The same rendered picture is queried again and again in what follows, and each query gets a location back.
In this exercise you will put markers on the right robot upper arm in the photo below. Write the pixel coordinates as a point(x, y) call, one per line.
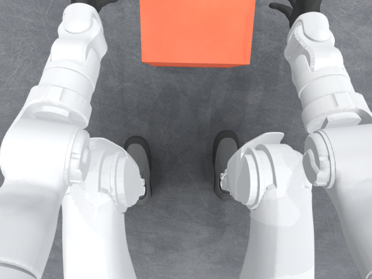
point(340, 161)

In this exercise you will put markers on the robot left hand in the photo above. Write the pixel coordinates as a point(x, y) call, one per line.
point(97, 4)

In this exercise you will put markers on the right robot thigh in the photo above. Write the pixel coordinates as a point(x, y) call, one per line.
point(281, 240)

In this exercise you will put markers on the carton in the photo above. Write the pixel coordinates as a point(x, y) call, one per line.
point(196, 33)

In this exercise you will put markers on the left robot forearm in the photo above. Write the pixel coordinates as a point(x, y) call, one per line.
point(69, 78)

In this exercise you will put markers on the left robot upper arm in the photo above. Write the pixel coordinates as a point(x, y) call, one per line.
point(41, 159)

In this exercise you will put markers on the right robot forearm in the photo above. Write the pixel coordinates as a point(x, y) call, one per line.
point(321, 80)

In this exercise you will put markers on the robot right hand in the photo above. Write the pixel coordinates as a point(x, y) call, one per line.
point(299, 7)

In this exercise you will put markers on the robot left shin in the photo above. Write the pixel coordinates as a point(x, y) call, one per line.
point(103, 143)

